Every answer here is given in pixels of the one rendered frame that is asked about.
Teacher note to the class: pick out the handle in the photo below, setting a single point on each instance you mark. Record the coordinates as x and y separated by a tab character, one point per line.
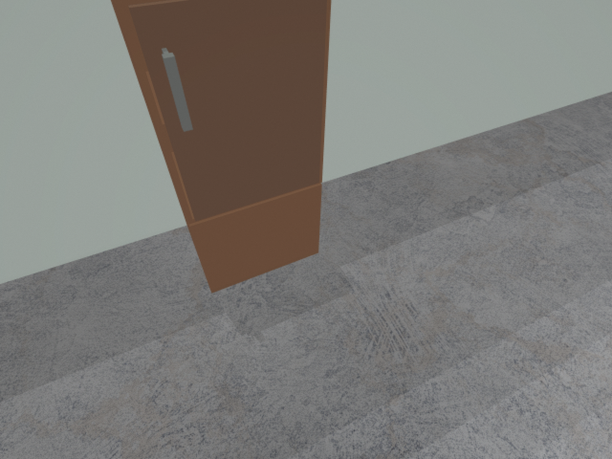
177	89

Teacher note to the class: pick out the cupboard door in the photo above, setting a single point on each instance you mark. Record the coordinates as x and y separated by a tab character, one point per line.
252	72

